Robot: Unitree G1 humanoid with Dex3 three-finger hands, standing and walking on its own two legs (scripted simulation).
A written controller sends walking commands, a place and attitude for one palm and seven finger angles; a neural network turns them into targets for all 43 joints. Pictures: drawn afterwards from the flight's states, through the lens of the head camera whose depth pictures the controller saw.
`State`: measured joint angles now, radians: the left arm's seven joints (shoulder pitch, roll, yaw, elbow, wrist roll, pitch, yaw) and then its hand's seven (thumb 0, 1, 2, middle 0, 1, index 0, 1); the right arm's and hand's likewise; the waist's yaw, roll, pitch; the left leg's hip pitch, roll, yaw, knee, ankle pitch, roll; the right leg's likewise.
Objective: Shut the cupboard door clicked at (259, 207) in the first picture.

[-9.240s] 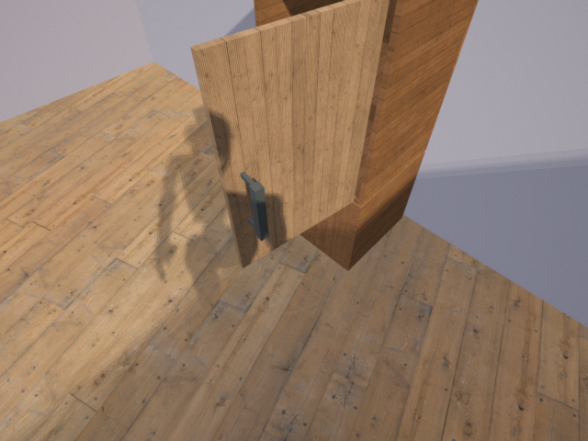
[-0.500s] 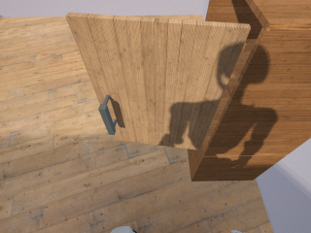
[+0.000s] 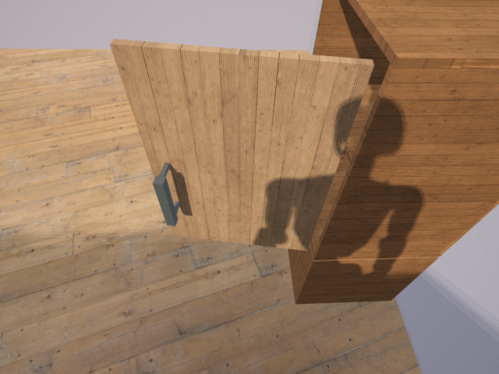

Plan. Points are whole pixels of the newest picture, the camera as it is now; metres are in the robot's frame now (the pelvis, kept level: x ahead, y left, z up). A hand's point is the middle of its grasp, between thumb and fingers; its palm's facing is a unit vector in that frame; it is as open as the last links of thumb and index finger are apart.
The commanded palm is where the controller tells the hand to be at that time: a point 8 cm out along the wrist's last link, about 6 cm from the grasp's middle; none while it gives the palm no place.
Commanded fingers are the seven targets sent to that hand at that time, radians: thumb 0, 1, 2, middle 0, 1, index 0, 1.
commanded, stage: come to a stop and stand still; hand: left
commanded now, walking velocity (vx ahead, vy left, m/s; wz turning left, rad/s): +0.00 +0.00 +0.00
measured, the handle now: (169, 195) +0.50 +0.22 -0.10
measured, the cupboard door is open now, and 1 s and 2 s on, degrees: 81 81 81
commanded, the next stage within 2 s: look again from close up in 0.36 s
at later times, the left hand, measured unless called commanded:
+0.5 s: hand out of the picture +0.01 +0.20 -0.17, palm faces -0.01 -0.98 -0.22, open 7.4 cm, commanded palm none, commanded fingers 0.00 0.90 0.90 -0.20 -0.30 -0.20 -0.30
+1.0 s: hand out of the picture +0.03 +0.19 -0.17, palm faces -0.01 -0.98 -0.21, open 7.4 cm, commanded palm none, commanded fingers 0.00 0.90 0.90 -0.20 -0.30 -0.20 -0.30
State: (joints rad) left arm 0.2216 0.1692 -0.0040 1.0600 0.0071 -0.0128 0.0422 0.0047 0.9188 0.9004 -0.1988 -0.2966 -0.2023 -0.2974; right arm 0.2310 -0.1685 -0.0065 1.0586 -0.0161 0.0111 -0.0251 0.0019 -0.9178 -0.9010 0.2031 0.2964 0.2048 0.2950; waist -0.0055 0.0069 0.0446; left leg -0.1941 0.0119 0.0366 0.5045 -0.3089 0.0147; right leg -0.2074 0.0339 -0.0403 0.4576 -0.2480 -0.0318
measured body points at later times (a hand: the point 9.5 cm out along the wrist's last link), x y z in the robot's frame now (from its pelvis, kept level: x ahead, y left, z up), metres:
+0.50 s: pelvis -0.01 +0.02 +0.00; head +0.01 +0.01 +0.45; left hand +0.01 +0.25 -0.15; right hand +0.00 -0.21 -0.16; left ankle -0.03 +0.10 -0.74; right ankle +0.00 -0.10 -0.74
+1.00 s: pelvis +0.01 +0.01 +0.00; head +0.03 +0.01 +0.45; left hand +0.04 +0.24 -0.15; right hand +0.04 -0.23 -0.15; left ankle -0.03 +0.10 -0.74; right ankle +0.00 -0.10 -0.74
